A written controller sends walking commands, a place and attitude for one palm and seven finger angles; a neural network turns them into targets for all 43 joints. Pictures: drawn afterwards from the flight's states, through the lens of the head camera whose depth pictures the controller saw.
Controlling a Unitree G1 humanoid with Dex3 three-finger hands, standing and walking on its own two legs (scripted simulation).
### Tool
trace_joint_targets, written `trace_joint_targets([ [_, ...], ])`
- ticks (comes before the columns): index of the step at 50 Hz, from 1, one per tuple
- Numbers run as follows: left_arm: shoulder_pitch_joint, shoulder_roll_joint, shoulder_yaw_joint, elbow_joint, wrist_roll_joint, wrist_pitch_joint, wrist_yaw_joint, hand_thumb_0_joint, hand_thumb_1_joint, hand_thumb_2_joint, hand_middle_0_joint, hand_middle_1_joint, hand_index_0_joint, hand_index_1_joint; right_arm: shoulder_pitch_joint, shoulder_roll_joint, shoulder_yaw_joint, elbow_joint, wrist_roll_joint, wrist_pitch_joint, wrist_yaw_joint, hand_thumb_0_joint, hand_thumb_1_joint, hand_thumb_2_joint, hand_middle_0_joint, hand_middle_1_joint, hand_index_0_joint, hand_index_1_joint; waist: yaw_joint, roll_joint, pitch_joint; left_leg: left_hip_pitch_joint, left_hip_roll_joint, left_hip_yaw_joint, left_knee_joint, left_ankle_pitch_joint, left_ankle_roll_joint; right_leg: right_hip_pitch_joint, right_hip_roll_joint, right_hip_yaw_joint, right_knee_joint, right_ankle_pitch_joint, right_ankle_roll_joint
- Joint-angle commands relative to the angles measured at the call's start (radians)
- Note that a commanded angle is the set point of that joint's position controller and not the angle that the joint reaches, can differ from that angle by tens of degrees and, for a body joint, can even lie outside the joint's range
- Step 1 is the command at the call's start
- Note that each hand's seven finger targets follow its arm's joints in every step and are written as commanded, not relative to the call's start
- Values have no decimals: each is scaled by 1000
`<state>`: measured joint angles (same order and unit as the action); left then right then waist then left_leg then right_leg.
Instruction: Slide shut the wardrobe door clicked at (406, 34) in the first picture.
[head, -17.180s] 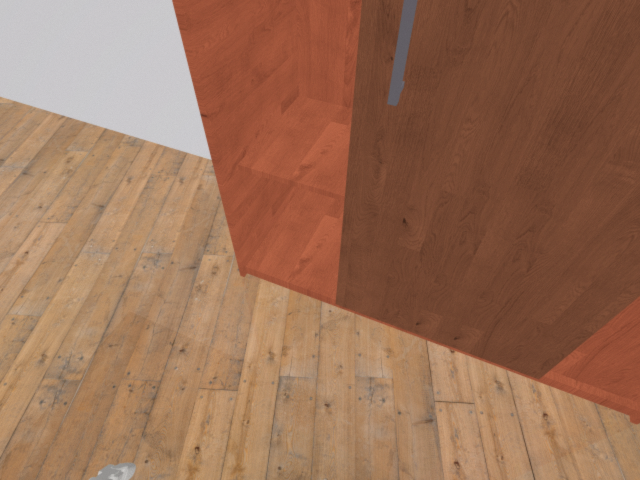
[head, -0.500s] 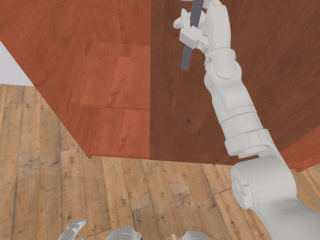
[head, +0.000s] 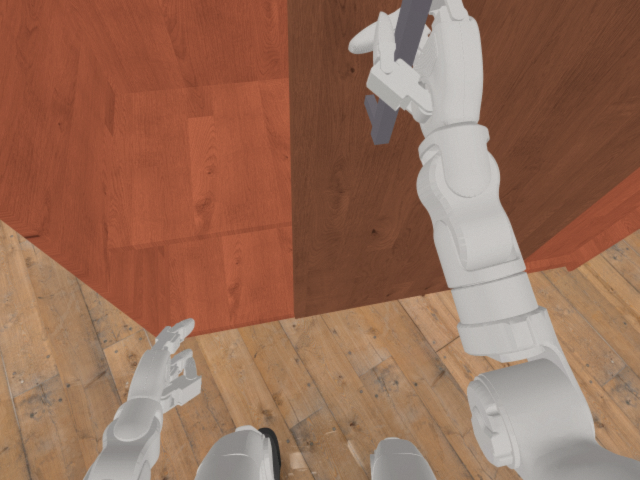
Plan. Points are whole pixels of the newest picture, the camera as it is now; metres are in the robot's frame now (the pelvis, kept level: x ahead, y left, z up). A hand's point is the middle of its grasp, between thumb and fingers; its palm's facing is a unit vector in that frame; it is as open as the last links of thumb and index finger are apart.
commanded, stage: step sideways, sliding the door along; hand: right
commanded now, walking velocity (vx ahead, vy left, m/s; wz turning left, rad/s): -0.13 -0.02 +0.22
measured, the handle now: out of the picture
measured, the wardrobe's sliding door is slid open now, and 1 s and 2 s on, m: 0.36 0.23 0.17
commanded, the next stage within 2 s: none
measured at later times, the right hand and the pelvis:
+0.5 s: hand (303, 90) +0.41 +0.01 +0.23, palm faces -0.32 +0.95 -0.06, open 6.2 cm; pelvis +0.02 -0.03 +0.00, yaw +3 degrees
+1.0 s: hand (233, 97) +0.40 +0.07 +0.23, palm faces -0.35 +0.93 -0.07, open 6.3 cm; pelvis +0.00 +0.01 +0.00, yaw +4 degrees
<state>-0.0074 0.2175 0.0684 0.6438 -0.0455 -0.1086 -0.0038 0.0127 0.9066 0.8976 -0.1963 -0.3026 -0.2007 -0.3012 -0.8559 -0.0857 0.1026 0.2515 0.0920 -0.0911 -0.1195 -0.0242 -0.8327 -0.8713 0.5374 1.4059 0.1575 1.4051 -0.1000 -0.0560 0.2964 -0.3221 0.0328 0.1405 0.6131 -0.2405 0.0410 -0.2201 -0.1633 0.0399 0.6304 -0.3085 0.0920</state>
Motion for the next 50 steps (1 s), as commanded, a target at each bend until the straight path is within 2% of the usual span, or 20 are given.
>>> trace_joint_targets([
  [1, -32, 49, 6, -125, -9, -50, 6, 0, 900, 900, -200, -300, -200, -300, -519, 180, 297, -452, -66, -149, 109, 0, -900, -900, 450, 1400, 450, 1400, 130, 265, -724, 486, 179, -234, -64, 993, 9, -11, 79, -74, 62, 62, -74],
  [3, -37, 41, -2, -123, 3, -58, 13, 0, 900, 900, -200, -300, -200, -300, -495, 218, 336, -504, -63, -151, 106, 0, -900, -900, 450, 1400, 450, 1400, 128, 216, -733, 396, 149, -219, -42, 857, -6, 68, 55, -74, -86, 158, -82],
  [6, -46, 85, 12, -137, 5, -67, 3, 0, 900, 900, -200, -300, -200, -300, -510, 237, 377, -576, -58, -167, 101, 0, -900, -900, 450, 1400, 450, 1400, 144, 8, -768, 227, 78, -154, 8, 574, -33, 288, -64, -81, -97, 627, -107],
  [8, -18, 82, 15, -154, 4, -75, -11, 0, 900, 900, -200, -300, -200, -300, -488, 262, 395, -569, -66, -178, 109, 0, -900, -900, 450, 1400, 450, 1400, 146, 13, -782, 230, 52, -128, -23, 544, -28, 307, -70, -109, -7, 758, -116],
  [11, -40, 73, 4, -151, -10, -69, -5, 0, 900, 900, -200, -300, -200, -300, -484, 251, 400, -566, -75, -174, 104, 0, -900, -900, 450, 1400, 450, 1400, 147, 198, -793, 406, 120, -173, -9, 890, -10, 125, -6, -131, 27, 502, -86],
  [13, -43, 60, -1, -144, 1, -70, -2, 0, 900, 900, -200, -300, -200, -300, -469, 301, 438, -559, -73, -175, 106, 0, -900, -900, 450, 1400, 450, 1400, 146, 164, -786, 322, 108, -172, 7, 804, -19, 161, -10, -118, -53, 457, -85],
  [16, -37, 79, 0, -153, 6, -75, -10, 0, 900, 900, -200, -300, -200, -300, -510, 341, 488, -578, -71, -188, 105, 0, -900, -900, 450, 1400, 450, 1400, 152, 9, -770, 199, 66, -131, 73, 498, -26, 254, -87, -118, -68, 643, -109],
  [17, -21, 77, 2, -162, 12, -79, -15, 0, 900, 900, -200, -300, -200, -300, -517, 363, 501, -568, -75, -191, 111, 0, -900, -900, 450, 1400, 450, 1400, 153, 8, -774, 159, 44, -119, 76, 409, -22, 281, -98, -119, -42, 693, -118],
  [23, -13, 81, 9, -163, 14, -49, -17, 0, 900, 900, -200, -300, -200, -300, -509, 283, 389, -503, -73, -176, 113, 0, -900, -900, 450, 1400, 450, 1400, 163, 110, -763, 196, 32, -103, 32, 485, -7, 248, -106, -130, 56, 732, -101],
  [25, -21, 76, 13, -158, 13, -35, -18, 0, 900, 900, -200, -300, -200, -300, -512, 271, 372, -494, -73, -174, 112, 0, -900, -900, 450, 1400, 450, 1400, 169, 86, -773, 191, 41, -109, 35, 532, 5, 257, -97, -134, 67, 749, -91],
  [29, -26, 74, 19, -155, 22, -7, -18, 0, 900, 900, -200, -300, -200, -300, -499, 242, 335, -462, -74, -176, 114, 0, -900, -900, 450, 1400, 450, 1400, 173, 5, -745, 149, 11, -75, 59, 342, -1, 284, -161, -129, 41, 881, -104],
  [33, -40, 56, 22, -151, 9, 16, -13, 0, 900, 900, -200, -300, -200, -300, -494, 215, 302, -435, -74, -166, 109, 0, -900, -900, 450, 1400, 450, 1400, 178, 100, -744, 202, 38, -99, 2, 492, 25, 235, -115, -149, 98, 753, -83],
  [36, -59, 34, 16, -142, 2, 25, 0, 0, 900, 900, -200, -300, -200, -300, -483, 197, 297, -416, -63, -156, 99, 0, -900, -900, 450, 1400, 450, 1400, 181, 191, -727, 232, 111, -158, 5, 783, 42, 170, -53, -162, 46, 440, -53],
  [38, -67, 29, 17, -133, 4, 28, 5, 0, 900, 900, -200, -300, -200, -300, -479, 195, 293, -415, -58, -155, 96, 0, -900, -900, 450, 1400, 450, 1400, 179, 137, -733, 172, 89, -150, 37, 686, 12, 215, -81, -164, -47, 470, -56],
  [40, -64, 47, 26, -138, 7, 29, -2, 0, 900, 900, -200, -300, -200, -300, -479, 211, 299, -419, -55, -160, 96, 0, -900, -900, 450, 1400, 450, 1400, 176, 19, -732, 123, 45, -116, 62, 438, -6, 268, -159, -151, -54, 666, -82],
  [42, -56, 56, 30, -152, 3, 38, -13, 0, 900, 900, -200, -300, -200, -300, -502, 218, 298, -410, -62, -165, 96, 0, -900, -900, 450, 1400, 450, 1400, 177, -15, -731, 131, 11, -90, 12, 312, -2, 283, -186, -159, 13, 782, -99],
  [44, -56, 47, 27, -161, -12, 45, -16, 0, 900, 900, -200, -300, -200, -300, -535, 212, 291, -392, -64, -159, 94, 0, -900, -900, 450, 1400, 450, 1400, 179, 78, -746, 212, 25, -108, -58, 447, 15, 229, -123, -175, 90, 655, -85],
  [46, -81, 27, 20, -167, -21, 49, -3, 0, 900, 900, -200, -300, -200, -300, -536, 177, 270, -371, -52, -146, 84, 0, -900, -900, 450, 1400, 450, 1400, 171, 230, -725, 272, 110, -210, -87, 744, 58, 113, -11, -182, 96, 196, -45],
  [47, -79, 7, 14, -159, -15, 48, 3, 0, 900, 900, -200, -300, -200, -300, -529, 192, 275, -343, -48, -138, 81, 0, -900, -900, 450, 1400, 450, 1400, 171, 261, -718, 256, 118, -237, -91, 736, 58, 85, 19, -166, 43, 42, -42],
  [50, -75, 28, 12, -150, -11, 40, 6, 0, 900, 900, -200, -300, -200, -300, -570, 231, 306, -359, -29, -137, 77, 0, -900, -900, 450, 1400, 450, 1400, 174, 88, -746, 140, 51, -174, -30, 430, 1, 235, -64, -146, -105, 277, -70],
])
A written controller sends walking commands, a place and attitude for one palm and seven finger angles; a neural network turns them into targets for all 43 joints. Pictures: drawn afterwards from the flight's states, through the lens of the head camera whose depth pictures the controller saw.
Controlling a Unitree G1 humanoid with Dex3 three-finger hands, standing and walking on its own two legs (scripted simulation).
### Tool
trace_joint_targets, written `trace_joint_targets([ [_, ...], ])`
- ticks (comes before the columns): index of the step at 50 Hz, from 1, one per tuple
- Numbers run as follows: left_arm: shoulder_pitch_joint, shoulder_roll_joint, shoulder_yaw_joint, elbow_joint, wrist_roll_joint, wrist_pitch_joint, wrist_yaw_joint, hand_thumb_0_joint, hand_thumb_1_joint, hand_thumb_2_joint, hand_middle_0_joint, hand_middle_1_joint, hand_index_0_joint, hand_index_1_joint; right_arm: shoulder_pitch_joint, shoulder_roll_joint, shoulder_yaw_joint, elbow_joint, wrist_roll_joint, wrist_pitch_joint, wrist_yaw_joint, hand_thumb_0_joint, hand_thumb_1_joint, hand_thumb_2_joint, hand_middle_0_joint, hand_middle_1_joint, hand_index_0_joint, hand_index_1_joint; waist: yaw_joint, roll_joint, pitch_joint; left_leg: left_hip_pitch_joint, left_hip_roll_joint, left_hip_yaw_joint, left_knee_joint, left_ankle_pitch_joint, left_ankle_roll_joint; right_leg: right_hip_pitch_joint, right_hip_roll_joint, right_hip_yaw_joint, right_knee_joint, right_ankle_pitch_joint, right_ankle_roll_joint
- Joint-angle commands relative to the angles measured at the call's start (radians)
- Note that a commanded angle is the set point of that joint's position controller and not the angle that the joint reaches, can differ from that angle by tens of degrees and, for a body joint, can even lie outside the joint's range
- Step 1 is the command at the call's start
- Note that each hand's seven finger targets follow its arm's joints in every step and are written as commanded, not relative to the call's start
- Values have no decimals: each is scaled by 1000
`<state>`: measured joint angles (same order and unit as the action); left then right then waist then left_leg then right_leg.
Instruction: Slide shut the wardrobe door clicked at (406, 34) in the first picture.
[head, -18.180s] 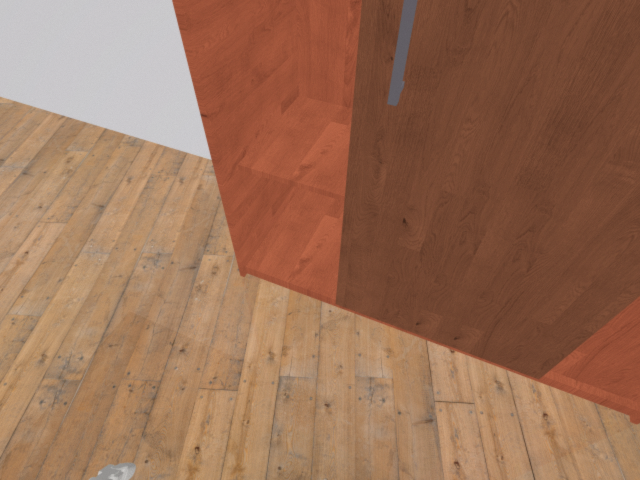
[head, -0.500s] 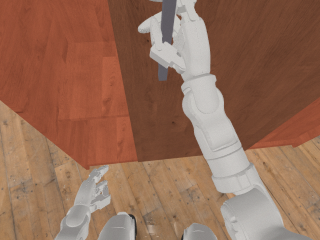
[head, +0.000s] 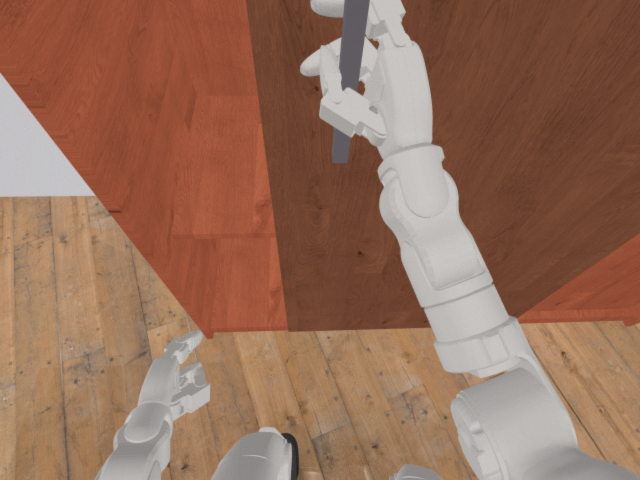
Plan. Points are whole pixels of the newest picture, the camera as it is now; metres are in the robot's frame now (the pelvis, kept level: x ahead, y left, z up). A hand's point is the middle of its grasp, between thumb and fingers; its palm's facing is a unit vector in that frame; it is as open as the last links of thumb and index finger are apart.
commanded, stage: step sideways, sliding the door along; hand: right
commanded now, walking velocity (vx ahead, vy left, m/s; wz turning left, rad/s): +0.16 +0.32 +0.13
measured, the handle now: (352, 8) +0.46 +0.01 +0.28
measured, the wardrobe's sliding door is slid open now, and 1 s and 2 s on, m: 0.23 0.17 0.16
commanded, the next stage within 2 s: stop walking and hold the door there in 1.38 s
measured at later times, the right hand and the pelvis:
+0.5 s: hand (286, 100) +0.40 +0.06 +0.23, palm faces -0.24 +0.97 -0.08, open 6.2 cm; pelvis -0.02 +0.04 +0.00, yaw +4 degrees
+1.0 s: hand (258, 102) +0.40 +0.09 +0.23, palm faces -0.28 +0.95 -0.11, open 6.4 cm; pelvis -0.02 +0.05 +0.00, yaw +4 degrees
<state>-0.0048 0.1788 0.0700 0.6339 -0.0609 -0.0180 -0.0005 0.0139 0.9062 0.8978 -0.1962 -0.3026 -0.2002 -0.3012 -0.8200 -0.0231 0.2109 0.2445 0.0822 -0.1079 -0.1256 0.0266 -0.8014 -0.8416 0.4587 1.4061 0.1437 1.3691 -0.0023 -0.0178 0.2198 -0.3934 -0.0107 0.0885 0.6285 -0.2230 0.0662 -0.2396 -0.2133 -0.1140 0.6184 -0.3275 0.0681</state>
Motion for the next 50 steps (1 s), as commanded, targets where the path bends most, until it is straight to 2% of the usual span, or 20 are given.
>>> trace_joint_targets([
  [1, -83, 94, 14, -146, 5, -44, -1, 0, 900, 900, -200, -300, -200, -300, -612, 167, 204, -362, -17, -123, 83, 0, -900, -900, 450, 1400, 450, 1400, 75, -56, -661, 199, 64, -74, 42, 342, -37, 267, -88, 39, -97, 449, -69],
  [4, -80, 81, 13, -163, -2, -35, -21, 0, 900, 900, -200, -300, -200, -300, -650, 159, 177, -315, -26, -124, 96, 0, -900, -900, 450, 1400, 450, 1400, 59, -76, -636, 256, 43, -50, 9, 147, -40, 201, -140, 21, -21, 512, -158],
  [7, -75, 57, 5, -164, -10, -29, -5, 0, 900, 900, -200, -300, -200, -300, -671, 153, 166, -257, -29, -103, 92, 0, -900, -900, 450, 1400, 450, 1400, 57, 185, -629, 286, 94, -173, -139, 302, -1, 157, 38, -31, 48, 208, -58],
  [9, -56, 44, 6, -146, -2, -44, 6, 0, 900, 900, -200, -300, -200, -300, -676, 133, 143, -231, -26, -105, 83, 0, -900, -900, 450, 1400, 450, 1400, 55, 278, -617, 242, 124, -269, -240, 253, 16, 164, 121, -22, 34, -9, -50],
  [11, -51, 51, -5, -128, 0, -63, 12, 0, 900, 900, -200, -300, -200, -300, -703, 190, 201, -262, -19, -114, 82, 0, -900, -900, 450, 1400, 450, 1400, 69, 151, -608, 171, 89, -221, -191, 202, 0, 270, 81, 9, -102, 128, -64],
  [14, -49, 81, 16, -133, 9, -76, -3, 0, 900, 900, -200, -300, -200, -300, -698, 166, 177, -248, -21, -135, 100, 0, -900, -900, 450, 1400, 450, 1400, 56, -74, -654, 211, 35, -65, 4, 191, -47, 287, -120, 77, -95, 476, -121],
  [16, -59, 85, 8, -143, -1, -64, -7, 0, 900, 900, -200, -300, -200, -300, -701, 146, 167, -239, -24, -132, 109, 0, -900, -900, 450, 1400, 450, 1400, 40, -59, -629, 267, 31, -80, -45, 181, -40, 239, -108, 56, -47, 502, -122],
  [19, -38, 44, 6, -142, -9, -63, 3, 0, 900, 900, -200, -300, -200, -300, -726, 139, 150, -167, -30, -123, 107, 0, -900, -900, 450, 1400, 450, 1400, 52, 249, -638, 285, 116, -288, -251, 244, 4, 180, 101, -13, 43, 126, -60],
  [20, -36, 42, 3, -134, -5, -71, 7, 0, 900, 900, -200, -300, -200, -300, -719, 151, 155, -158, -28, -125, 104, 0, -900, -900, 450, 1400, 450, 1400, 49, 269, -617, 246, 127, -336, -309, 169, 8, 170, 137, 8, 40, -12, -60],
  [24, -15, 74, 12, -109, 8, -105, 13, 0, 900, 900, -200, -300, -200, -300, -733, 161, 172, -189, -22, -143, 100, 0, -900, -900, 450, 1400, 450, 1400, 61, 59, -660, 165, 50, -184, -140, 240, -38, 369, -16, 84, -127, 356, -90],
  [26, -35, 92, 10, -116, 3, -97, 4, 0, 900, 900, -200, -300, -200, -300, -721, 142, 169, -213, -18, -152, 104, 0, -900, -900, 450, 1400, 450, 1400, 55, -70, -660, 251, 50, -110, -47, 286, -46, 295, -91, 94, -114, 514, -112],
  [28, -31, 82, 14, -129, 1, -84, -3, 0, 900, 900, -200, -300, -200, -300, -710, 134, 145, -180, -22, -143, 113, 0, -900, -900, 450, 1400, 450, 1400, 41, -43, -656, 274, 44, -113, -84, 239, -45, 276, -92, 69, -44, 519, -117],
  [30, -28, 58, 8, -135, -8, -73, 2, 0, 900, 900, -200, -300, -200, -300, -724, 129, 141, -160, -27, -135, 114, 0, -900, -900, 450, 1400, 450, 1400, 46, 158, -659, 330, 100, -245, -222, 283, -28, 197, 43, 13, 26, 254, -80],
  [32, -27, 44, 0, -125, -7, -84, 11, 0, 900, 900, -200, -300, -200, -300, -710, 157, 159, -137, -20, -134, 105, 0, -900, -900, 450, 1400, 450, 1400, 51, 216, -621, 251, 121, -337, -319, 174, -11, 196, 120, 35, -24, 17, -68],
  [34, -6, 51, -3, -106, -1, -99, 15, 0, 900, 900, -200, -300, -200, -300, -730, 161, 166, -144, -19, -140, 98, 0, -900, -900, 450, 1400, 450, 1400, 62, 126, -640, 185, 94, -285, -284, 95, -32, 283, 81, 52, -119, 115, -76],
  [37, -15, 90, 16, -107, 7, -102, 11, 0, 900, 900, -200, -300, -200, -300, -716, 123, 133, -154, -13, -151, 97, 0, -900, -900, 450, 1400, 450, 1400, 53, -55, -655, 190, 49, -134, -69, 235, -64, 317, -97, 119, -144, 397, -120],
  [39, -19, 92, 13, -120, 5, -86, 2, 0, 900, 900, -200, -300, -200, -300, -714, 105, 115, -155, -15, -147, 107, 0, -900, -900, 450, 1400, 450, 1400, 38, -55, -647, 267, 48, -118, -62, 196, -58, 251, -124, 105, -90, 490, -130],
  [44, -4, 56, 4, -117, -5, -84, 10, 0, 900, 900, -200, -300, -200, -300, -702, 96, 104, -110, -17, -140, 97, 0, -900, -900, 450, 1400, 450, 1400, 44, 243, -614, 263, 141, -358, -356, 151, -53, 159, 127, 46, 13, -49, -68],
  [46, 8, 65, -7, -92, -2, -98, 18, 0, 900, 900, -200, -300, -200, -300, -718, 120, 136, -128, -15, -143, 90, 0, -900, -900, 450, 1400, 450, 1400, 60, 168, -607, 191, 113, -295, -323, 87, -38, 252, 97, 66, -120, 50, -75],
  [50, 2, 98, 16, -105, 12, -102, 10, 0, 900, 900, -200, -300, -200, -300, -722, 97, 116, -155, -14, -161, 102, 0, -900, -900, 450, 1400, 450, 1400, 50, -92, -645, 190, 57, -117, -21, 202, -66, 301, -148, 152, -142, 507, -148],
])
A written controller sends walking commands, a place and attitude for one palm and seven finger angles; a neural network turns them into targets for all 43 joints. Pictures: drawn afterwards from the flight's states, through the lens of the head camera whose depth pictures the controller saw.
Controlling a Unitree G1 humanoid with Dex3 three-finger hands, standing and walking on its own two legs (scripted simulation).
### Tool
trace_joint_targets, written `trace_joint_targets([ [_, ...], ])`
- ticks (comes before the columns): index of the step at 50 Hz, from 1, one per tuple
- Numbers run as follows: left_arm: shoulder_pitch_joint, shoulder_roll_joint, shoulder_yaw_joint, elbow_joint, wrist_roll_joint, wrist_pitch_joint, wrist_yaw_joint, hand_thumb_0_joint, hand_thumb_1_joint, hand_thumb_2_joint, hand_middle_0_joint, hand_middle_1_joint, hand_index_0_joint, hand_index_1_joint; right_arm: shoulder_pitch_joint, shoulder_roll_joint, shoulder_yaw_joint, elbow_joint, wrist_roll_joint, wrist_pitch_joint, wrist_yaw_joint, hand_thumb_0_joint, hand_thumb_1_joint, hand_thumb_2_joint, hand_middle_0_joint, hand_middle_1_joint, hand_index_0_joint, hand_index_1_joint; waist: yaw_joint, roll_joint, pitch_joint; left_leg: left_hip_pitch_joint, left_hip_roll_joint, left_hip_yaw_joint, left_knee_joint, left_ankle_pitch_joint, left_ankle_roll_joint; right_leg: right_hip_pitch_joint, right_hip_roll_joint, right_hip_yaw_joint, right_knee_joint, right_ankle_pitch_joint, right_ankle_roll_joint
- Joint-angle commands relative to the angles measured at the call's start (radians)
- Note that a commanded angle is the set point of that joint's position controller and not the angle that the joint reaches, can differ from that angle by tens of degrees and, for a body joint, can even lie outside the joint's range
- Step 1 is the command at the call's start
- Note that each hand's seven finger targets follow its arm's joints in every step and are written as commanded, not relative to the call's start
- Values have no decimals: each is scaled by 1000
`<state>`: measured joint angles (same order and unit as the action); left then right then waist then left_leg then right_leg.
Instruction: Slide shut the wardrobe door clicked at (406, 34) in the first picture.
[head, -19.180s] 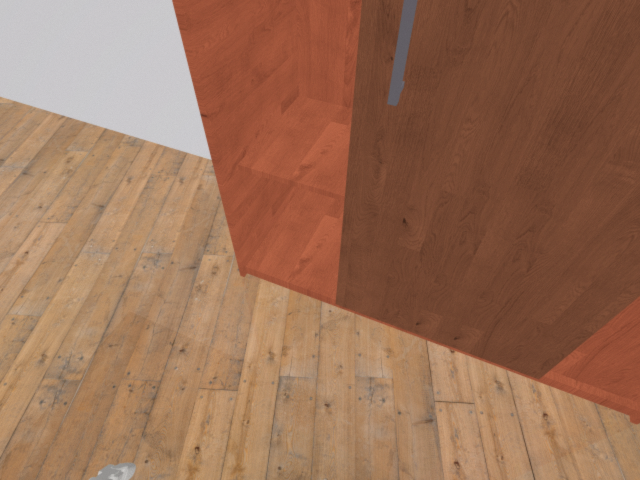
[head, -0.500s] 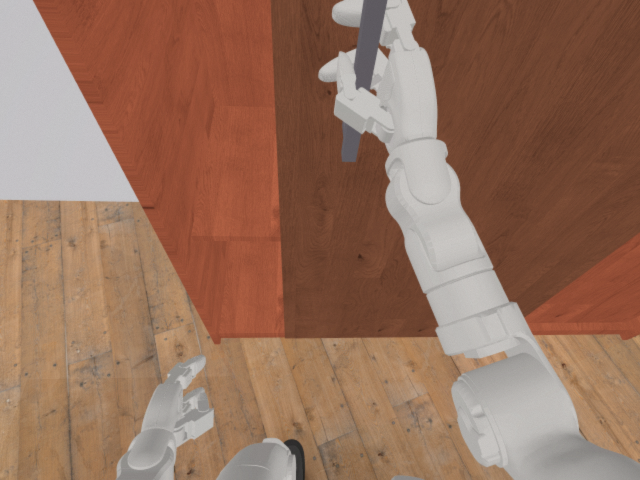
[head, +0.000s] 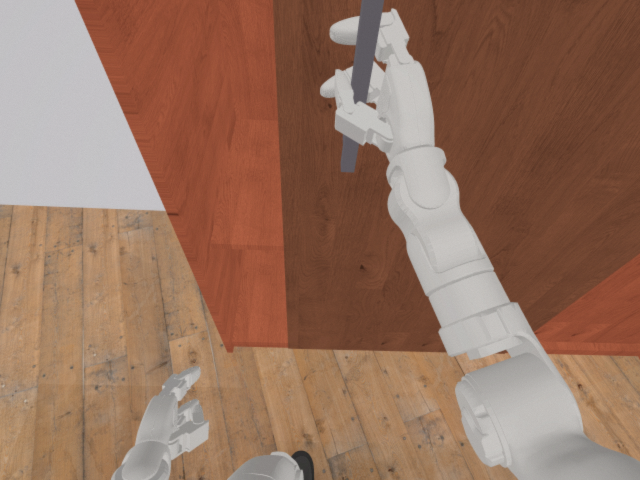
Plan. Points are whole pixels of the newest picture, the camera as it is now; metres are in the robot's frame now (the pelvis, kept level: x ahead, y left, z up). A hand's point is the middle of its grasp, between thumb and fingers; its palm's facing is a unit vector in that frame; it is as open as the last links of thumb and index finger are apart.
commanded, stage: step sideways, sliding the door along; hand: right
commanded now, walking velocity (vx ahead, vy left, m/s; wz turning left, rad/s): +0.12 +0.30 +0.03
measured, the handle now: (364, 36) +0.48 -0.01 +0.27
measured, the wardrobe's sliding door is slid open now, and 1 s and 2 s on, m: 0.17 0.16 0.16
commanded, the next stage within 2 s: stop walking and hold the door there in 0.38 s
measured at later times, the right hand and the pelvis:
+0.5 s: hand (324, 111) +0.42 +0.02 +0.23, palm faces -0.13 +0.99 -0.09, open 6.3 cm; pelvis +0.01 +0.06 +0.00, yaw -4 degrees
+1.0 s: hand (328, 110) +0.42 +0.02 +0.23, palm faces -0.08 +0.99 -0.14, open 6.2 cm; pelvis +0.00 +0.07 +0.01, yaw +2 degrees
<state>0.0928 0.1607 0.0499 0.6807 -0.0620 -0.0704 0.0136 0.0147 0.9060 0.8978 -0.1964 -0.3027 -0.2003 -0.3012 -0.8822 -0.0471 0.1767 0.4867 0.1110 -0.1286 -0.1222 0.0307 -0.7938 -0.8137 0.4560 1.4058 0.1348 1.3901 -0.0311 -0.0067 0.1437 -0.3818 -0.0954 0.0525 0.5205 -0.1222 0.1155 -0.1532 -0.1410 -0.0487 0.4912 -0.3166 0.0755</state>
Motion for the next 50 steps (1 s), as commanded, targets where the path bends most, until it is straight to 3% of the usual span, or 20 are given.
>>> trace_joint_targets([
  [1, -108, 121, 27, -158, 11, -40, -10, 0, 900, 900, -200, -300, -200, -300, -666, 127, 167, -411, -42, -138, 106, 0, -900, -900, 450, 1400, 450, 1400, 76, -159, -540, 199, 136, -68, 116, 27, -99, 161, -238, 99, -16, 557, -163],
  [4, -111, 107, 30, -171, 0, -16, -14, 0, 900, 900, -200, -300, -200, -300, -676, 148, 165, -414, -48, -120, 120, 0, -900, -900, 450, 1400, 450, 1400, 64, -14, -564, 315, 127, -87, 10, 124, -74, 132, -176, 22, 170, 577, -143],
  [6, -123, 80, 26, -183, -13, -11, -4, 0, 900, 900, -200, -300, -200, -300, -671, 141, 173, -399, -46, -106, 112, 0, -900, -900, 450, 1400, 450, 1400, 67, 289, -566, 402, 262, -357, -198, 305, -14, -20, 74, -22, 295, 30, -74],
  [7, -109, 70, 25, -179, -9, -25, -6, 0, 900, 900, -200, -300, -200, -300, -633, 170, 183, -382, -38, -109, 110, 0, -900, -900, 450, 1400, 450, 1400, 58, 286, -528, 374, 273, -417, -262, 290, -144, -58, 112, 20, 311, -156, -71],
  [8, -88, 58, 20, -155, -10, -40, -8, 0, 900, 900, -200, -300, -200, -300, -636, 186, 196, -388, -38, -118, 106, 0, -900, -900, 450, 1400, 450, 1400, 59, 266, -508, 325, 249, -342, -272, 267, -233, -31, 109, 22, 252, -178, -71],
  [11, -97, 97, 23, -106, 5, -65, 10, 0, 900, 900, -200, -300, -200, -300, -702, 166, 221, -449, -47, -140, 79, 0, -900, -900, 450, 1400, 450, 1400, 105, 98, -584, 291, 185, -171, -84, 341, -114, 194, 14, -7, -82, 207, -64],
  [13, -96, 127, 44, -143, 2, -51, -14, 0, 900, 900, -200, -300, -200, -300, -648, 187, 227, -396, -29, -136, 91, 0, -900, -900, 450, 1400, 450, 1400, 80, -68, -619, 128, 160, -133, 149, 108, -136, 299, -240, 158, -38, 501, -167],
  [16, -128, 123, 21, -183, 28, -21, -22, 0, 900, 900, -200, -300, -200, -300, -711, 190, 247, -496, -31, -132, 114, 0, -900, -900, 450, 1400, 450, 1400, 73, -163, -514, 85, 155, -113, 289, -177, -90, 196, -338, 168, 17, 812, -222],
  [18, -127, 129, 27, -191, 22, 5, -32, 0, 900, 900, -200, -300, -200, -300, -654, 218, 248, -460, -34, -111, 121, 0, -900, -900, 450, 1400, 450, 1400, 55, -69, -512, 183, 136, -82, 148, -97, -75, 176, -300, 98, 165, 818, -198],
  [20, -124, 121, 30, -193, 1, 21, -27, 0, 900, 900, -200, -300, -200, -300, -655, 203, 234, -490, -44, -101, 118, 0, -900, -900, 450, 1400, 450, 1400, 66, 65, -564, 304, 164, -125, -28, 252, -37, 134, -145, 30, 343, 652, -126],
  [22, -144, 83, 30, -202, -4, 5, -17, 0, 900, 900, -200, -300, -200, -300, -613, 199, 238, -487, -29, -91, 110, 0, -900, -900, 450, 1400, 450, 1400, 65, 239, -562, 461, 312, -420, -123, 800, 28, -84, 88, 14, 442, -94, -58],
  [23, -120, 63, 19, -186, -1, -5, -20, 0, 900, 900, -200, -300, -200, -300, -579, 212, 255, -482, -25, -95, 110, 0, -900, -900, 450, 1400, 450, 1400, 60, 197, -513, 428, 325, -405, -135, 829, -171, -124, 96, 60, 408, -208, -57],
  [24, -118, 55, 11, -163, -1, -12, -18, 0, 900, 900, -200, -300, -200, -300, -590, 217, 259, -529, -29, -107, 105, 0, -900, -900, 450, 1400, 450, 1400, 67, 205, -536, 452, 272, -297, -116, 867, -254, -94, 101, 39, 308, -196, -55],
  [25, -48, 133, 55, -72, 33, -4, 12, 0, 900, 900, -200, -300, -200, -300, -327, -296, -253, -287, -74, -91, 37, 0, -900, -900, 450, 1400, 450, 1400, 38, 238, -604, 477, 280, -264, -67, 864, -179, -65, 76, -12, 215, -137, -44],
  [26, -55, 130, 43, -80, 50, 17, 25, 0, 900, 900, -200, -300, -200, -300, -264, -243, -197, -360, -67, -86, 35, 0, -900, -900, 450, 1400, 450, 1400, 28, 166, -600, 510, 283, -231, -32, 851, -107, -38, 71, 4, 145, -83, -46],
  [29, -102, 100, 19, -140, 30, 5, 7, 0, 900, 900, -200, -300, -200, -300, -316, -132, -63, -457, -68, -112, 63, 0, -900, -900, 450, 1400, 450, 1400, 47, 132, -654, 535, 267, -286, -53, 703, -226, 26, 30, 6, 30, 122, -91],
  [31, -102, 117, 5, -160, 8, 0, -2, 0, 900, 900, -200, -300, -200, -300, -287, -108, -31, -420, -55, -109, 72, 0, -900, -900, 450, 1400, 450, 1400, 41, 175, -607, 535, 266, -306, -107, 598, -227, -1, 18, 43, -2, 122, -105],
  [36, -88, 137, -2, -161, 13, -15, 14, 0, 900, 900, -200, -300, -200, -300, -248, -163, -88, -423, -57, -103, 72, 0, -900, -900, 450, 1400, 450, 1400, 46, 23, -552, 514, 246, -282, -162, 589, -278, 8, 50, -1, -53, 96, -100],
  [42, -76, 139, -19, -189, 20, -8, 31, 0, 900, 900, -200, -300, -200, -300, -219, -215, -165, -389, -49, -82, 68, 0, -900, -900, 450, 1400, 450, 1400, 36, 70, -523, 428, 222, -307, -236, 163, -240, 8, 34, 25, -85, 111, -113],
  [50, -37, 149, -23, -173, 23, -25, 42, 0, 900, 900, -200, -300, -200, -300, -241, -188, -145, -348, -45, -70, 78, 0, -900, -900, 450, 1400, 450, 1400, 38, 81, -524, 359, 218, -324, -283, 9, -235, 42, 26, 23, -106, 93, -123],
])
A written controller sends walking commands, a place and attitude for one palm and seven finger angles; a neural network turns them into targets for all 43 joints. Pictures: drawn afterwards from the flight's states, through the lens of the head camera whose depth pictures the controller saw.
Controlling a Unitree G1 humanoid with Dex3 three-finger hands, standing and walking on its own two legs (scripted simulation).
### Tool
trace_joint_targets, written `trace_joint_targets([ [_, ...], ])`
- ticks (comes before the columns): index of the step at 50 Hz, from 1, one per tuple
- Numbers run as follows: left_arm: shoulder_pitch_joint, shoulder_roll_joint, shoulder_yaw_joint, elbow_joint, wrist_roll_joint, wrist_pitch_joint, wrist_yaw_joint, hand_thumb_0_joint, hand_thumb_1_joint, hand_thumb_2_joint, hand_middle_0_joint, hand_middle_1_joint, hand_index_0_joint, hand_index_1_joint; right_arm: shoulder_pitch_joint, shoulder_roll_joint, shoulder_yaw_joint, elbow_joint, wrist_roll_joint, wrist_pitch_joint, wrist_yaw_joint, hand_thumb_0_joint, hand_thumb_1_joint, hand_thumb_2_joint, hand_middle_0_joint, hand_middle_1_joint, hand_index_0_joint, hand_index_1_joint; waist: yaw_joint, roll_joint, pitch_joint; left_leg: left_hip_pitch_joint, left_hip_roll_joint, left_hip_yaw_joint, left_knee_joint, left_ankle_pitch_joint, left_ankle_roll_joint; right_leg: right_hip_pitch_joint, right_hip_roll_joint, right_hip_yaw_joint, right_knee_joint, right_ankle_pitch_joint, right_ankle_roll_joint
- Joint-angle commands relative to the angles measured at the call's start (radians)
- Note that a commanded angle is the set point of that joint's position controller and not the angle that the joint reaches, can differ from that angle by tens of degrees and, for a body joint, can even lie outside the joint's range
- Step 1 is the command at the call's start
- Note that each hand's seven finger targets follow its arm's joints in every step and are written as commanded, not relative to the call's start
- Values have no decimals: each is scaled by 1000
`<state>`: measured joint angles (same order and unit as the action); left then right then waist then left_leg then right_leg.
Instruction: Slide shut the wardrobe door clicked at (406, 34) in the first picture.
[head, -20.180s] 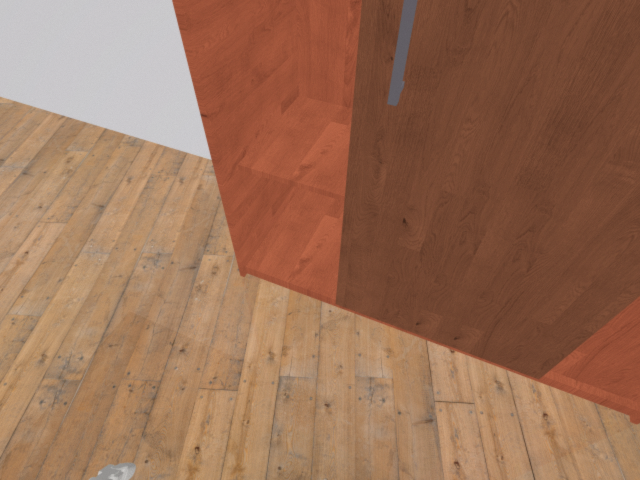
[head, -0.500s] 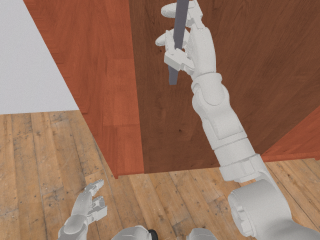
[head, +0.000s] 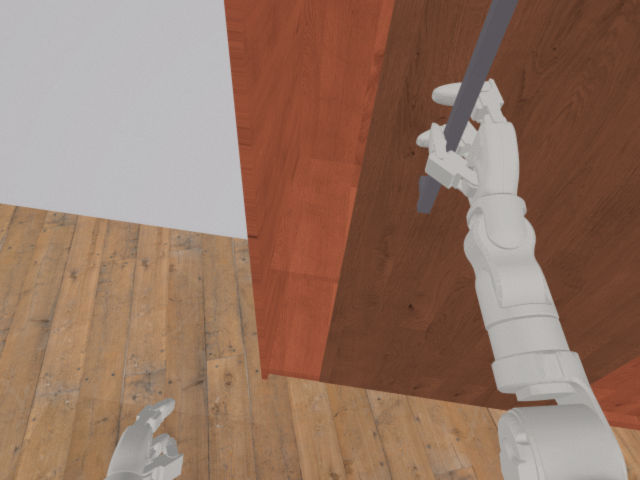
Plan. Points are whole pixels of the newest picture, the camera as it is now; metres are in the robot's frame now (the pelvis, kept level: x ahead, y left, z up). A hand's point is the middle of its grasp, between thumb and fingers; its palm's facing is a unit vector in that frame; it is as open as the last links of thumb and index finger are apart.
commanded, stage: stop walking and hold the door there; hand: right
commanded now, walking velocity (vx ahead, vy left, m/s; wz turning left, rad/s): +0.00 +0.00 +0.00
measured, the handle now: (460, 98) +0.48 -0.09 +0.26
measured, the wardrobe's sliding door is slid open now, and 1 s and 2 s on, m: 0.16 0.16 0.16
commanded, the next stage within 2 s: loosen the grip on the handle in 1.28 s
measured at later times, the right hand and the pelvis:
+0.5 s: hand (438, 161) +0.42 -0.07 +0.22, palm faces -0.15 +0.98 -0.14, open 6.4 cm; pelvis +0.01 -0.04 +0.00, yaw +0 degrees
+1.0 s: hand (445, 167) +0.41 -0.08 +0.21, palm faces -0.36 +0.92 -0.14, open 6.8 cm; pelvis +0.04 -0.11 -0.01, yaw -1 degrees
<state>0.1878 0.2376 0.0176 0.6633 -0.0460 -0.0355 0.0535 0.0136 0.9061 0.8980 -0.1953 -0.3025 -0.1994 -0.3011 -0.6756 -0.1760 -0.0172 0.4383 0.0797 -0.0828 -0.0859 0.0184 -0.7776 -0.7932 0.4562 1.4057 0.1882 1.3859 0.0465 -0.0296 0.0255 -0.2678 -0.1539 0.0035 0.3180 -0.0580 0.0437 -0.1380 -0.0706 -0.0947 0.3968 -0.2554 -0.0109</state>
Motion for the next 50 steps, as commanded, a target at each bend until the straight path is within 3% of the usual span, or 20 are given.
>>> trace_joint_targets([
  [1, -126, 80, 9, -145, 5, -60, 5, 0, 900, 900, -200, -300, -200, -300, -434, -55, 62, -284, -10, -111, 44, 0, -900, -900, 450, 1400, 450, 1400, -36, 95, -394, 246, 278, -255, -74, -56, -161, 17, -49, 72, -20, 26, -37],
  [2, -118, 83, 12, -144, 8, -64, 6, 0, 900, 900, -200, -300, -200, -300, -428, -79, 30, -275, -13, -109, 39, 0, -900, -900, 450, 1400, 450, 1400, -42, 106, -400, 233, 274, -270, -73, -64, -156, 27, -51, 68, -16, 29, -37],
  [8, -103, 82, 15, -123, 8, -70, 8, 0, 900, 900, -200, -300, -200, -300, -431, -88, 21, -266, -15, -110, 39, 0, -900, -900, 450, 1400, 450, 1400, -43, 130, -399, 227, 284, -283, -75, -52, -158, 22, -48, 62, -3, 30, -38],
  [10, -98, 80, 16, -118, 10, -71, 7, 0, 900, 900, -200, -300, -200, -300, -436, -73, 33, -267, -16, -111, 43, 0, -900, -900, 450, 1400, 450, 1400, -40, 148, -403, 230, 284, -286, -73, -34, -159, 28, -47, 61, -2, 41, -39],
  [12, -104, 77, 13, -119, 9, -70, 7, 0, 900, 900, -200, -300, -200, -300, -432, -52, 58, -271, -16, -113, 46, 0, -900, -900, 450, 1400, 450, 1400, -38, 114, -398, 223, 282, -280, -67, -34, -152, 27, -43, 61, -10, 39, -38],
  [15, -101, 78, 16, -117, 9, -70, 6, 0, 900, 900, -200, -300, -200, -300, -420, -31, 75, -248, -17, -115, 52, 0, -900, -900, 450, 1400, 450, 1400, -38, 141, -401, 214, 283, -283, -57, -18, -142, 35, -46, 67, -3, 69, -38],
  [16, -105, 80, 15, -116, 6, -66, 7, 0, 900, 900, -200, -300, -200, -300, -423, -24, 95, -262, -13, -116, 54, 0, -900, -900, 450, 1400, 450, 1400, -38, 112, -391, 223, 287, -268, -52, 6, -143, 24, -44, 66, -8, 71, -39],
  [18, -105, 74, 16, -122, 9, -64, 5, 0, 900, 900, -200, -300, -200, -300, -417, -30, 78, -261, -19, -118, 54, 0, -900, -900, 450, 1400, 450, 1400, -39, 133, -400, 222, 285, -284, -49, 24, -139, 30, -40, 62, 3, 79, -37],
  [20, -110, 66, 13, -128, 8, -61, 3, 0, 900, 900, -200, -300, -200, -300, -406, 19, 121, -255, -19, -118, 61, 0, -900, -900, 450, 1400, 450, 1400, -36, 160, -399, 227, 288, -285, -45, 37, -135, 25, -38, 68, 3, 87, -37],
  [22, -116, 68, 16, -135, 8, -59, 4, 0, 900, 900, -200, -300, -200, -300, -420, 0, 109, -280, -22, -126, 60, 0, -900, -900, 450, 1400, 450, 1400, -37, 123, -406, 224, 283, -286, -31, 65, -127, 34, -37, 66, 0, 101, -35],
  [26, -126, 60, 13, -143, 7, -53, 1, 0, 900, 900, -200, -300, -200, -300, -405, 83, 198, -274, -20, -130, 72, 0, -900, -900, 450, 1400, 450, 1400, -31, 129, -392, 215, 282, -252, 9, 119, -104, 34, -45, 86, -2, 157, -33],
  [30, -117, 64, 18, -137, 17, -49, 1, 0, 900, 900, -200, -300, -200, -300, -386, 90, 200, -286, -25, -135, 75, 0, -900, -900, 450, 1400, 450, 1400, -29, 135, -406, 203, 273, -250, 54, 223, -74, 69, -57, 91, 13, 237, -29],
  [31, -123, 69, 16, -136, 16, -46, 2, 0, 900, 900, -200, -300, -200, -300, -391, 93, 215, -301, -21, -137, 77, 0, -900, -900, 450, 1400, 450, 1400, -27, 91, -404, 224, 276, -227, 78, 277, -60, 55, -56, 98, 7, 275, -27],
  [32, -128, 62, 14, -142, 20, -46, 2, 0, 900, 900, -200, -300, -200, -300, -393, 102, 219, -311, -25, -140, 79, 0, -900, -900, 450, 1400, 450, 1400, -28, 87, -410, 215, 268, -232, 94, 300, -49, 67, -61, 99, 9, 302, -24],
  [37, -133, 61, 13, -144, 28, -42, -3, 0, 900, 900, -200, -300, -200, -300, -423, 166, 284, -362, -24, -141, 96, 0, -900, -900, 450, 1400, 450, 1400, -25, 105, -445, 228, 251, -186, 174, 459, -7, 118, -89, 116, 63, 575, -17],
  [38, -126, 66, 18, -141, 28, -40, -5, 0, 900, 900, -200, -300, -200, -300, -418, 157, 276, -366, -26, -140, 96, 0, -900, -900, 450, 1400, 450, 1400, -26, 108, -456, 227, 250, -179, 183, 463, -2, 131, -92, 117, 75, 607, -12],
  [41, -138, 63, 13, -141, 28, -38, -13, 0, 900, 900, -200, -300, -200, -300, -448, 228, 348, -385, -24, -138, 104, 0, -900, -900, 450, 1400, 450, 1400, -26, 91, -441, 205, 247, -149, 198, 407, 4, 133, -104, 134, 79, 661, -9],
  [43, -129, 65, 16, -135, 34, -35, -16, 0, 900, 900, -200, -300, -200, -300, -439, 221, 332, -368, -30, -132, 99, 0, -900, -900, 450, 1400, 450, 1400, -27, 89, -429, 167, 233, -149, 206, 344, 7, 154, -115, 136, 75, 679, -4],
  [47, -126, 59, 15, -128, 41, -31, -23, 0, 900, 900, -200, -300, -200, -300, -471, 259, 364, -390, -35, -130, 96, 0, -900, -900, 450, 1400, 450, 1400, -27, 62, -420, 108, 214, -107, 226, 214, 6, 212, -144, 148, 84, 811, 0],
  [50, -124, 57, 17, -127, 47, -29, -30, 0, 900, 900, -200, -300, -200, -300, -475, 288, 385, -411, -40, -128, 97, 0, -900, -900, 450, 1400, 450, 1400, -29, 62, -427, 105, 204, -84, 205, 192, 15, 246, -150, 146, 133, 886, 8],
])
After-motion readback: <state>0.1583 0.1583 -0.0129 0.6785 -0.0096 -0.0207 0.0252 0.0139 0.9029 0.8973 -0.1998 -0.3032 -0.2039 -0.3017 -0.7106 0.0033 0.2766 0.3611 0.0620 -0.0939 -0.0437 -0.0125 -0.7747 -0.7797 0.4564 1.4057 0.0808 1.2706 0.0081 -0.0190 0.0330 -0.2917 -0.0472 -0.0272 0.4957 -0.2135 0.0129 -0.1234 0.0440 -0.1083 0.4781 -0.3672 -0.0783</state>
